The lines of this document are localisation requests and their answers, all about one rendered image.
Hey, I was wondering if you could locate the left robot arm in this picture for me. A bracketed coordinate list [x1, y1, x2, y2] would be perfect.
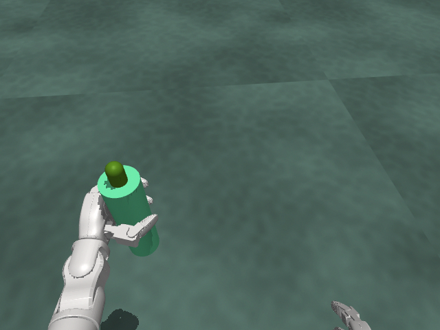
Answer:
[48, 238, 110, 330]

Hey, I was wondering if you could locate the left robot hand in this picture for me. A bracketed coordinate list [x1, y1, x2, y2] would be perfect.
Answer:
[78, 177, 158, 248]

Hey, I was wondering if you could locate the bottle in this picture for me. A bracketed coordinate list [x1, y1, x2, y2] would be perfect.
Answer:
[98, 161, 160, 256]

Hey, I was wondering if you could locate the right robot hand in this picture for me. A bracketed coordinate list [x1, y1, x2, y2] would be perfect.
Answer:
[331, 301, 371, 330]

